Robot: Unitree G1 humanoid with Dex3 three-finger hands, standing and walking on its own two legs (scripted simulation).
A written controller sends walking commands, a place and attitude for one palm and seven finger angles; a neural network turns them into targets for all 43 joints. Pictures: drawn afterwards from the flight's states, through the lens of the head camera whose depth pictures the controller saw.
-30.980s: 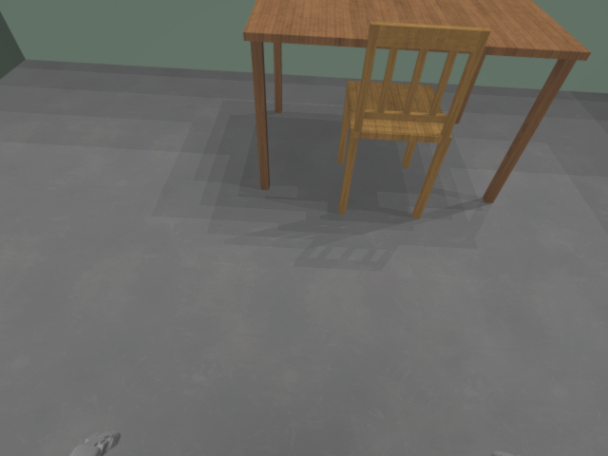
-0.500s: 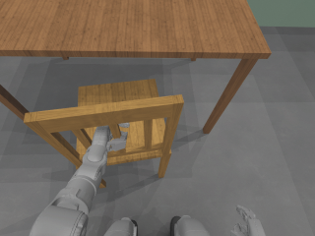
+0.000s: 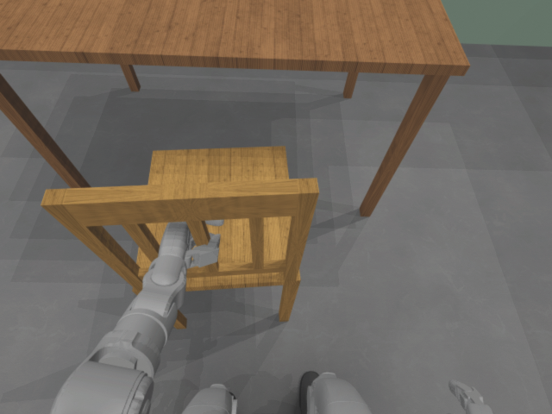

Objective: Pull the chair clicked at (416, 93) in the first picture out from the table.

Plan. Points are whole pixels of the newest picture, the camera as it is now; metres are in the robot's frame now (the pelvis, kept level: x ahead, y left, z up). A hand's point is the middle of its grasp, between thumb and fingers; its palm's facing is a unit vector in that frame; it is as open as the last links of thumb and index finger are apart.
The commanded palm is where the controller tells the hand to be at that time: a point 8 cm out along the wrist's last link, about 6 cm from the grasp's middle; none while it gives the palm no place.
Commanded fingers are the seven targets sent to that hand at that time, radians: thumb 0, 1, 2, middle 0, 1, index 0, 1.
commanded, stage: step backward, pulling the chair out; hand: left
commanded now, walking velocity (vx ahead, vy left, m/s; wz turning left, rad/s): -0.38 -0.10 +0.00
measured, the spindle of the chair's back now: (204, 245) +0.38 +0.14 -0.10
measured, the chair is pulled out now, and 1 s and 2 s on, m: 0.31 0.50 0.63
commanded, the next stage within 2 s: stop walking, hand still on the chair in 1.00 s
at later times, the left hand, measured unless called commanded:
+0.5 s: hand (199, 321) +0.24 +0.12 -0.06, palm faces -0.02 -0.99 -0.15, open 5.5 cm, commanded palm +0.24 +0.17 -0.07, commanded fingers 0.00 0.90 0.90 -0.50 -1.45 -0.50 -1.45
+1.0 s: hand (193, 375) +0.17 +0.12 -0.06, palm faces -0.06 -0.99 -0.15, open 5.5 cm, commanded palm +0.16 +0.17 -0.06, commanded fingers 0.00 0.90 0.90 -0.50 -1.45 -0.50 -1.45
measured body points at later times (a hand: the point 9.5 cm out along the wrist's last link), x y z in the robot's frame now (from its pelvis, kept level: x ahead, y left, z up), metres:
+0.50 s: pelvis -0.11 +0.00 +0.00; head -0.03 +0.00 +0.44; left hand +0.24 +0.17 -0.05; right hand -0.03 -0.27 -0.12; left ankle -0.16 +0.10 -0.72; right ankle +0.01 -0.12 -0.69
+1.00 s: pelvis -0.19 +0.02 +0.00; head -0.10 +0.02 +0.44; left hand +0.17 +0.17 -0.05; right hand -0.09 -0.27 -0.12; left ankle -0.17 +0.18 -0.73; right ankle -0.11 -0.13 -0.72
